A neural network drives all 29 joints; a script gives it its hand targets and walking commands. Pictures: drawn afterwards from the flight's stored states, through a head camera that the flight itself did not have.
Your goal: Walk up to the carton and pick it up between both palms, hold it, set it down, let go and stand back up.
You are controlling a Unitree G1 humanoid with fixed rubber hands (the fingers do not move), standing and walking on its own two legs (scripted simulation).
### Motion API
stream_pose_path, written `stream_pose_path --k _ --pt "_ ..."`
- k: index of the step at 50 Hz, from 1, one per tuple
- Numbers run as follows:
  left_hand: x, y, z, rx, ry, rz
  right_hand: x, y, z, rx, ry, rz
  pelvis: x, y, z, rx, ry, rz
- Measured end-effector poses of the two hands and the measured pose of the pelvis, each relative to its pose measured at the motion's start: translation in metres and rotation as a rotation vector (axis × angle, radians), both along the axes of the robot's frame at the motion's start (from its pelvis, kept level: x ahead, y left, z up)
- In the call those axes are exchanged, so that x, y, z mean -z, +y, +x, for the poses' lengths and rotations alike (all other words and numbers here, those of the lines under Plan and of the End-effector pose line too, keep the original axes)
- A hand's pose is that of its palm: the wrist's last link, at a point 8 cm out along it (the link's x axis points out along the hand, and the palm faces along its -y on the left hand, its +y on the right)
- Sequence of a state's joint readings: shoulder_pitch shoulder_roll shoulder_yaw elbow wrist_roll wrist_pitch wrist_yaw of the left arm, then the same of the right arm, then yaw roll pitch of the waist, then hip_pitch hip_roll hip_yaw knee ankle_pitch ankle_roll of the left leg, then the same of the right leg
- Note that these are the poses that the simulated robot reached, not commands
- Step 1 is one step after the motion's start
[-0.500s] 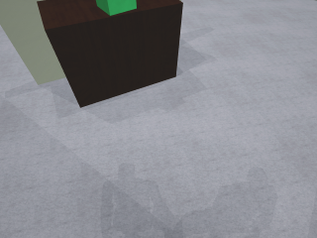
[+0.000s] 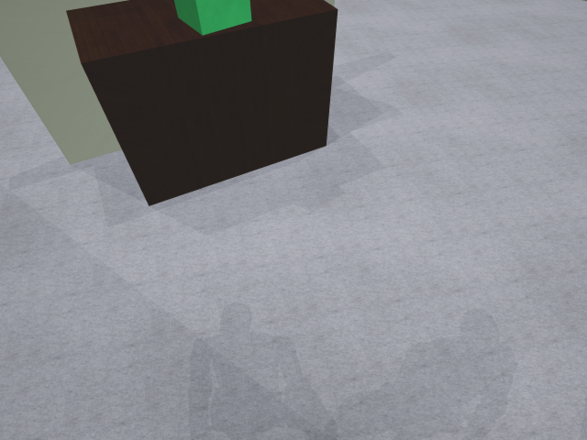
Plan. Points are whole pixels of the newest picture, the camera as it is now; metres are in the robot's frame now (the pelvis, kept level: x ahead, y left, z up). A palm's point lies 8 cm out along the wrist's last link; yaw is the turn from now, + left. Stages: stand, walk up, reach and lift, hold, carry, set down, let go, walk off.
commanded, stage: stand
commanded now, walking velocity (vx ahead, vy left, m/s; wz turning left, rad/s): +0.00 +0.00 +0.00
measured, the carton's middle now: out of the picture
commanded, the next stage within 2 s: walk up in 0.46 s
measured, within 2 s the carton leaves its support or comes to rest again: neither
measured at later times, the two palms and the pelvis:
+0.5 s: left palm out of the picture -0.01 +0.20 -0.15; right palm out of the picture -0.02 -0.21 -0.15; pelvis +0.01 +0.00 +0.00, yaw +0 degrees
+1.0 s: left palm (182, 393) +0.21 +0.19 -0.11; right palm out of the picture +0.01 -0.33 -0.16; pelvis +0.10 -0.08 -0.03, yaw +11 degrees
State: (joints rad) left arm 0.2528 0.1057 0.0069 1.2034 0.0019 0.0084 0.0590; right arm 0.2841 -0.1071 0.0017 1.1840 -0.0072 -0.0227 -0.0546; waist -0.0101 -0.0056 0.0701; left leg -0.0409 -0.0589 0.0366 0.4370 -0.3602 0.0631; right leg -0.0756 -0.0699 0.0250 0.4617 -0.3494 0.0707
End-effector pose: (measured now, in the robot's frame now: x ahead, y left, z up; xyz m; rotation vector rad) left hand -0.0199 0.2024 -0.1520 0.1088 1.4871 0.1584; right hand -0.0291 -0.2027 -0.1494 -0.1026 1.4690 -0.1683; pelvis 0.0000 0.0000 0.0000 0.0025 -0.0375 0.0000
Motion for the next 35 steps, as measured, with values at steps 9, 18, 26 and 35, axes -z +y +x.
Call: stream_pose_path --k 9,18,26,35 --pt "0.002 0.002 0.001 -0.003 0.018 -0.003 -0.004 -0.009 0.005 -0.008 0.002 -0.025 0.0 0.0 0.005 -0.001 0.005 -0.002" --pt "0.004 0.003 0.0 0.004 0.033 -0.006 -0.006 -0.01 0.009 0.002 0.003 -0.041 0.001 0.0 0.01 0.0 0.009 0.0" --pt "0.002 -0.001 0.007 0.007 0.018 -0.001 -0.001 -0.007 0.005 0.007 0.017 -0.018 0.001 -0.002 0.014 0.001 0.006 0.004" --pt "0.004 -0.004 0.006 0.012 -0.004 0.009 0.002 -0.013 0.001 -0.024 0.032 -0.011 0.006 -0.007 0.015 -0.033 0.014 0.006"
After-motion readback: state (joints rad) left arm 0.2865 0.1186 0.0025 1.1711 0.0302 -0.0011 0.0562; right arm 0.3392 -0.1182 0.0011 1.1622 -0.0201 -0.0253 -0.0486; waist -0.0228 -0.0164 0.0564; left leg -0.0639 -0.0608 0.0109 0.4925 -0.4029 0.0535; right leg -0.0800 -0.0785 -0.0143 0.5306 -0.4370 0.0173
